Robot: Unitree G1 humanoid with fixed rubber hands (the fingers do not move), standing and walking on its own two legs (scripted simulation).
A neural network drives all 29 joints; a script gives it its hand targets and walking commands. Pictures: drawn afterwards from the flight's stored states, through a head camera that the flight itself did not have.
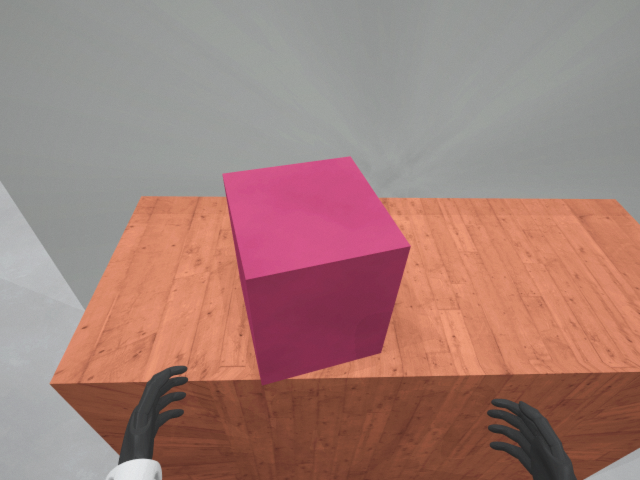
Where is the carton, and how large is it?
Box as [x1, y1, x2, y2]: [222, 156, 410, 384]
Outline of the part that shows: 350,156 222,174 240,281 262,384 380,352 410,246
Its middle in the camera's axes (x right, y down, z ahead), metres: -0.02 +0.04 +0.60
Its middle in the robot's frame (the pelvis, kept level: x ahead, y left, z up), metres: +0.44 +0.06 +0.03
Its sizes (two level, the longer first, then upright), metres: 0.210 0.200 0.250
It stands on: a pedestal, 0.68 m high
